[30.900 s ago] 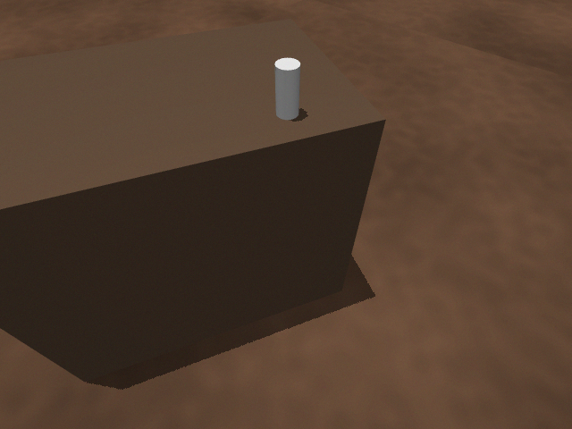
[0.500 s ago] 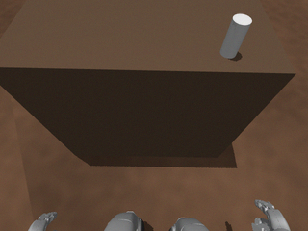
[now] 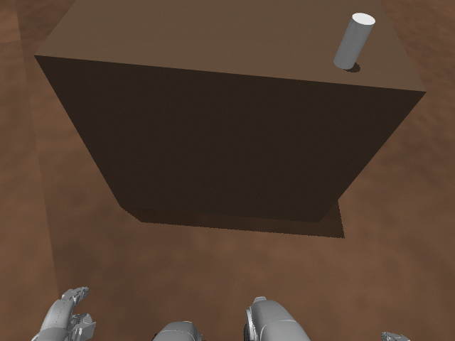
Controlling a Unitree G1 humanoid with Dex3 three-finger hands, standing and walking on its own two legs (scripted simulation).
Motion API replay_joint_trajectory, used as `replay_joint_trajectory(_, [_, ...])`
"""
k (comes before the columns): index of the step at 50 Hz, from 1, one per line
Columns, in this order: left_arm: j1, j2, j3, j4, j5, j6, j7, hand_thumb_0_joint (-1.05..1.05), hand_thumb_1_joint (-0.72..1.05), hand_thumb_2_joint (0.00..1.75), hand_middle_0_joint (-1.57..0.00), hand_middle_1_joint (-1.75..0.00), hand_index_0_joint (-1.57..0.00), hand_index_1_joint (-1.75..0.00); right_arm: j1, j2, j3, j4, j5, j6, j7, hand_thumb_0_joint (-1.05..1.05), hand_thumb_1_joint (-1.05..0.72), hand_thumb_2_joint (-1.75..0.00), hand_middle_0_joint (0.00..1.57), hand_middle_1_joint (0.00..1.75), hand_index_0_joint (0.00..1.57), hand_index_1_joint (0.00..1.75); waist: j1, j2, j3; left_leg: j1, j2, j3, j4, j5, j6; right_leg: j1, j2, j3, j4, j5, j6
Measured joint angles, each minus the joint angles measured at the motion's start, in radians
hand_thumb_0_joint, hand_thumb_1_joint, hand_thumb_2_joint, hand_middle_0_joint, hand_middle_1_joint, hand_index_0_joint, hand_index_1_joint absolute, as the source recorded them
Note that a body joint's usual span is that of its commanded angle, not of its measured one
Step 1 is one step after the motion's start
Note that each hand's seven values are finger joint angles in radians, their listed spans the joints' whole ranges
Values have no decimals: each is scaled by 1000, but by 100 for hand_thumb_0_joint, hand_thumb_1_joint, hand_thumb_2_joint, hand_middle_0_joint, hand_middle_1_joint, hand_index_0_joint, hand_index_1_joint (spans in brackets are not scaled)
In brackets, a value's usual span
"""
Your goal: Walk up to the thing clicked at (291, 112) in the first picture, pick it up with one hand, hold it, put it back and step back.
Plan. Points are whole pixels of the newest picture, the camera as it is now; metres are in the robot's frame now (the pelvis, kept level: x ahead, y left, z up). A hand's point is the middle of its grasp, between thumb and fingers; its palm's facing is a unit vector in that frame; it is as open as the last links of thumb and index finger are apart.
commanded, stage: step back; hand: right
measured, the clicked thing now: (352, 42) +0.73 -0.28 +0.10
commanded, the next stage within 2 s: none
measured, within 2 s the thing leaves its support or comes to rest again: neither
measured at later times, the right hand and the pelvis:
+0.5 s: hand out of the picture -0.06 -0.32 -0.14, palm faces +0.05 +0.92 -0.38, open 7.3 cm; pelvis -0.16 -0.04 +0.01, yaw -7 degrees
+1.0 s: hand out of the picture -0.20 -0.34 -0.12, palm faces -0.03 +0.89 -0.45, open 7.3 cm; pelvis -0.31 -0.07 +0.00, yaw -2 degrees
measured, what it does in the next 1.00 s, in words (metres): walks backwards: right foot, then left foot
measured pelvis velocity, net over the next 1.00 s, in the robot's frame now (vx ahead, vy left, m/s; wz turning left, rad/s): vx -0.31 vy -0.07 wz -0.03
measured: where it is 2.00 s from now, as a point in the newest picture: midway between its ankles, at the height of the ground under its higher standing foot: outside the picture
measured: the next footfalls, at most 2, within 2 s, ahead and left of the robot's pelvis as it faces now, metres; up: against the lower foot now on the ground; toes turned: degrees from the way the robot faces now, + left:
right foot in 0.36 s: -0.14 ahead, -0.15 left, +0.00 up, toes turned -4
left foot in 0.72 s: -0.20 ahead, +0.06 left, +0.00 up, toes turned +0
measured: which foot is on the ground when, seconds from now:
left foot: down 0.00-0.40, up 0.42-0.70, down 0.72-1.00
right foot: up 0.00-0.34, down 0.36-0.76, up 0.78-1.00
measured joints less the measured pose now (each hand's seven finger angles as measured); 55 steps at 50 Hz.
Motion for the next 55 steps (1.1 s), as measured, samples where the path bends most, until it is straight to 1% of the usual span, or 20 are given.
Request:
replay_joint_trajectory(3, [33,7,9,24,-9,3,-5,1,90,90,-20,-30,-21,-30,4,10,1,2,-8,1,-4,1,-90,-89,20,30,21,30,2,8,-31,-7,33,-5,-71,61,-2,-31,75,50,238,-2,-6])
replay_joint_trajectory(7, [82,27,25,35,-5,-7,-12,1,90,90,-20,-30,-21,-30,-19,12,-7,-16,-1,-7,-8,1,-90,-89,21,30,21,30,27,-3,-38,-36,53,15,-136,132,-6,14,72,81,304,47,24])
replay_joint_trajectory(13, [133,48,27,70,4,-1,-13,1,90,90,-20,-30,-21,-30,-81,6,-13,-71,7,-15,-10,0,-90,-89,20,30,21,30,47,-12,-6,-103,81,59,-121,182,-12,145,-2,47,76,0,60])
replay_joint_trajectory(18, [150,31,12,90,2,-11,-32,1,90,90,-20,-30,-21,-30,-117,-25,-16,-91,2,6,-5,0,-90,-89,21,30,21,30,54,25,-6,-177,111,83,-74,215,-36,264,-59,-51,-241,30,20])
replay_joint_trajectory(20, [145,-5,10,105,10,-16,-36,1,90,90,-20,-30,-21,-30,-121,-51,-26,-79,8,18,-8,0,-90,-89,20,30,21,30,37,98,0,-201,135,35,-44,190,-38,275,-24,-91,-266,61,12])
replay_joint_trajectory(21, [154,-15,8,101,15,-15,-42,1,90,90,-20,-30,-21,-30,-109,-53,-30,-69,13,24,-13,0,-90,-89,20,30,21,30,33,109,-12,-219,112,2,-12,89,-38,267,-27,-102,-262,67,8])
replay_joint_trajectory(23, [175,-17,2,89,23,-9,-48,1,90,90,-20,-30,-21,-30,-73,-42,-32,-45,17,33,-23,0,-91,-89,20,30,21,30,60,75,-49,-261,33,-27,150,-88,-51,236,-64,-80,-252,76,-8])
replay_joint_trajectory(24, [183,-18,1,85,24,-7,-46,1,90,90,-20,-30,-21,-30,-56,-40,-28,-34,21,36,-23,0,-91,-89,20,30,21,30,71,59,-61,-272,-2,-37,236,-116,-54,228,-81,-66,-262,89,-12])
replay_joint_trajectory(26, [184,-27,0,80,24,-4,-38,1,90,90,-20,-30,-21,-30,-20,-46,-24,-25,28,30,-24,0,-91,-89,20,30,21,30,65,57,-79,-278,-50,-71,364,-115,-51,223,-99,-71,-305,128,-5])
replay_joint_trajectory(29, [158,-31,5,52,24,-9,-25,1,90,90,-20,-30,-21,-30,24,-52,-19,-19,29,15,-34,0,-91,-89,20,30,21,30,40,76,-84,-239,-63,-89,425,-117,-51,195,-96,-107,-327,163,-5])
replay_joint_trajectory(34, [71,-11,9,-31,22,-20,-1,1,90,90,-20,-30,-21,-30,56,-24,-8,-6,19,7,-40,1,-91,-89,20,30,21,30,12,65,-39,-84,-12,-16,196,-163,-53,127,-95,-176,-269,173,-19])
replay_joint_trajectory(36, [32,-2,6,-57,13,-18,2,1,90,90,-20,-30,-21,-30,60,-13,-4,-6,15,-2,-36,1,-91,-89,20,30,21,30,3,52,-20,-13,2,14,27,-82,-44,90,-104,-203,-214,162,-18])
replay_joint_trajectory(38, [-7,14,6,-61,6,-11,2,1,90,90,-20,-30,-21,-30,38,20,-3,6,11,-5,-32,1,-91,-89,20,30,21,30,15,-19,18,11,-34,45,-19,-21,-17,66,-140,-176,-161,158,-14])
replay_joint_trajectory(39, [-15,11,5,-57,2,-5,2,0,90,90,-20,-30,-21,-30,33,27,2,3,9,-4,-27,1,-91,-89,20,30,21,30,22,-34,22,6,-35,55,-17,-15,-10,53,-130,-151,-135,116,-14])
replay_joint_trajectory(42, [-16,-15,-11,-33,-6,13,-4,0,90,90,-20,-30,-21,-30,24,16,11,-14,5,-8,-22,1,-91,-89,20,30,21,30,-6,11,3,-30,12,19,-4,7,-1,9,-33,-86,96,-63,-4])
replay_joint_trajectory(46, [11,-15,-13,-16,-13,6,-13,1,90,90,-20,-30,-21,-30,-6,5,10,-35,2,-9,-28,1,-90,-89,21,30,21,30,8,21,-36,-63,58,22,-50,68,-12,7,19,6,280,-52,0])
replay_joint_trajectory(48, [28,-10,-10,-2,-12,-7,-13,0,90,90,-20,-30,-21,-30,-28,-4,4,-46,0,-11,-25,1,-90,-89,21,30,21,30,15,23,-46,-84,75,25,-55,89,-19,62,-2,6,200,-37,11])
replay_joint_trajectory(52, [77,8,-12,49,-10,-50,-11,0,90,90,-20,-30,-21,-30,-79,-23,-4,-69,-5,-6,-9,0,-90,-89,20,30,21,30,28,25,-60,-140,103,53,-9,99,-29,222,-68,-40,-184,9,23])
replay_joint_trajectory(53, [86,6,-10,73,-8,-63,-8,0,90,90,-20,-30,-21,-30,-91,-33,-6,-71,-4,-1,-3,0,-90,-89,20,30,21,30,30,41,-60,-158,118,53,24,90,-33,262,-65,-54,-282,57,25])
replay_joint_trajectory(55, [98,-25,-13,122,6,-79,-3,1,90,90,-20,-30,-21,-30,-99,-55,-18,-56,1,13,-2,0,-90,-89,20,30,21,30,16,120,-48,-178,146,-10,89,27,-15,286,-16,-91,-304,90,31])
